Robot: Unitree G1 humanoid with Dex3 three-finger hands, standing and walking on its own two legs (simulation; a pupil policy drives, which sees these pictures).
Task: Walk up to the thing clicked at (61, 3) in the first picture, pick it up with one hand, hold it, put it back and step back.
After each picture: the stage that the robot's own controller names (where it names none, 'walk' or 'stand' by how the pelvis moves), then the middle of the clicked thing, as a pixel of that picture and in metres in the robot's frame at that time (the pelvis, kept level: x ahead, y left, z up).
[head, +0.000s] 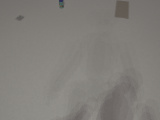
stand; (61, 3) +2.15 +0.36 -0.72
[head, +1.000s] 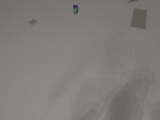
walk; (75, 9) +2.03 +0.28 -0.71
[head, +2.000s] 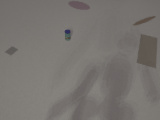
walk; (67, 35) +1.35 +0.29 -0.70
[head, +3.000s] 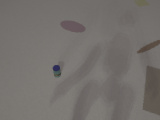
walk; (56, 71) +0.84 +0.28 -0.70
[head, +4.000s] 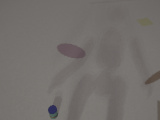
walk; (53, 112) +0.50 +0.22 -0.69
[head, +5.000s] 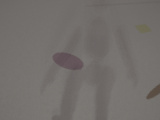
stand; out of the picture +0.32 +0.16 -0.71
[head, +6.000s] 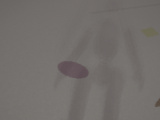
stand; out of the picture +0.27 +0.18 -0.72
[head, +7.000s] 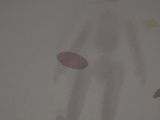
stand; out of the picture +0.29 +0.19 -0.72
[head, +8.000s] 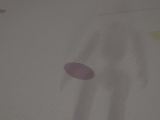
stand; out of the picture +0.28 +0.18 -0.72
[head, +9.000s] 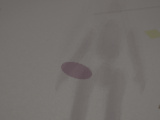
stand; out of the picture +0.28 +0.17 -0.73
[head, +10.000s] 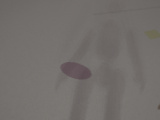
stand; out of the picture +0.27 +0.17 -0.73
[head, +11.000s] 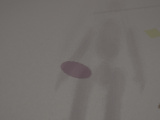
stand; out of the picture +0.27 +0.17 -0.73
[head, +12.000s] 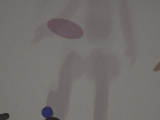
go down; (47, 113) +0.31 +0.18 -0.59
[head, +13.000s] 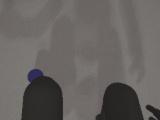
go down; (37, 78) +0.35 +0.22 -0.31
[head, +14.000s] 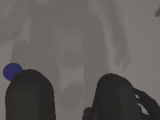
close in; (15, 74) +0.34 +0.24 -0.26
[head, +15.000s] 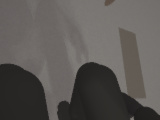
close; out of the picture +0.32 +0.26 -0.21
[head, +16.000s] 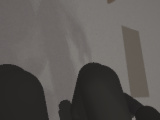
lift; out of the picture +0.33 +0.27 -0.21
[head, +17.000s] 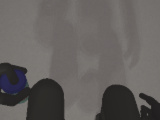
lift; (17, 87) +0.28 +0.24 -0.07
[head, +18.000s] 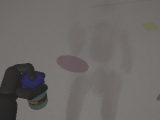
hold; (35, 91) +0.31 +0.17 +0.02
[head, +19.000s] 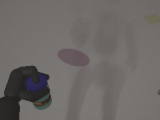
hold; (39, 92) +0.31 +0.16 -0.01
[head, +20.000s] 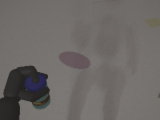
hold; (38, 92) +0.31 +0.17 +0.00
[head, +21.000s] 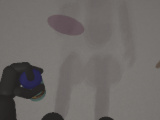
crouch; (34, 86) +0.33 +0.18 -0.07
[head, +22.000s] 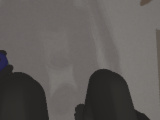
lower; (0, 69) +0.36 +0.23 -0.19
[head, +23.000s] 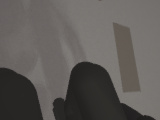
lower; out of the picture +0.37 +0.28 -0.22
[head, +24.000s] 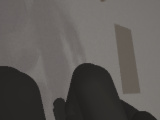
lower; out of the picture +0.36 +0.28 -0.23
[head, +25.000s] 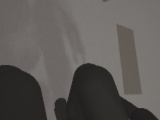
lower; out of the picture +0.35 +0.28 -0.23
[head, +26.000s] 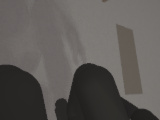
lower; out of the picture +0.34 +0.28 -0.22
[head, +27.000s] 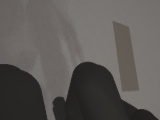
open; out of the picture +0.33 +0.26 -0.22
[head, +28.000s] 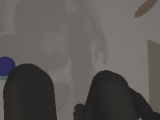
stand; (4, 69) +0.34 +0.25 -0.25
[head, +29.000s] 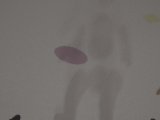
stand; out of the picture +0.29 +0.16 -0.63
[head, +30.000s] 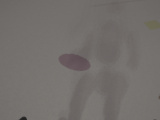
stand; out of the picture +0.32 +0.18 -0.66
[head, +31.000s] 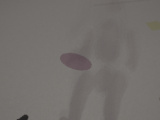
stand; out of the picture +0.31 +0.17 -0.67
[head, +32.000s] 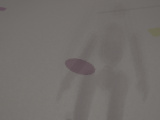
stand; out of the picture +0.34 +0.16 -0.72
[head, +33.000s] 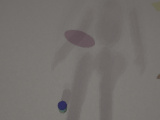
walk; (62, 107) +0.41 +0.13 -0.71
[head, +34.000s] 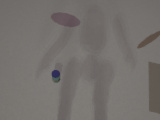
walk; (56, 76) +0.66 +0.19 -0.70
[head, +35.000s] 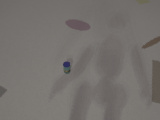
stand; (66, 67) +0.91 +0.19 -0.70
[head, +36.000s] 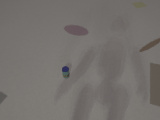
stand; (65, 72) +0.91 +0.20 -0.72
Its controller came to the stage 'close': yes
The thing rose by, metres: 0.70
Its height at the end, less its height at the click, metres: +0.00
